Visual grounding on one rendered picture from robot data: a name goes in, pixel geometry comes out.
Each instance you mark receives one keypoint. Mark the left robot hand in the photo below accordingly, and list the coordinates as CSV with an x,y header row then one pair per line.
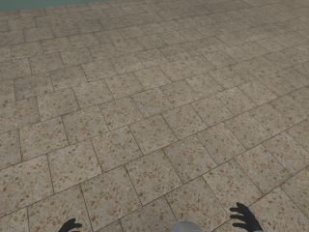
x,y
69,225

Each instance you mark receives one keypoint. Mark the right robot thigh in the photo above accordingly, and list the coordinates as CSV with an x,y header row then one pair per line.
x,y
186,226

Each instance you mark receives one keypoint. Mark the right robot hand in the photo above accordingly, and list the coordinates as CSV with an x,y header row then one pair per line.
x,y
251,224

